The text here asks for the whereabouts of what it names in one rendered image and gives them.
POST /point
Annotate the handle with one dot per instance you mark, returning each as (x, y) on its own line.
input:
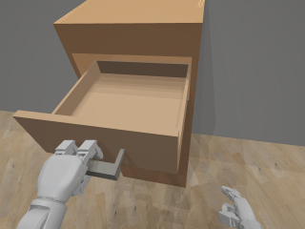
(104, 169)

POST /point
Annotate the cabinet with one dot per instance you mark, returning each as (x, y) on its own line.
(138, 30)

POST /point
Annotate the robot right hand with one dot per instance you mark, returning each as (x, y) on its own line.
(233, 215)

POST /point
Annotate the robot left forearm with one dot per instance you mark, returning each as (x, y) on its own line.
(44, 213)

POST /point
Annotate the drawer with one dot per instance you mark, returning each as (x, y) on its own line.
(138, 106)

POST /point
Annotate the robot right forearm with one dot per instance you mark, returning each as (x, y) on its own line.
(250, 224)

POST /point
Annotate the robot left hand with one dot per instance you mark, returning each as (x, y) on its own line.
(63, 175)

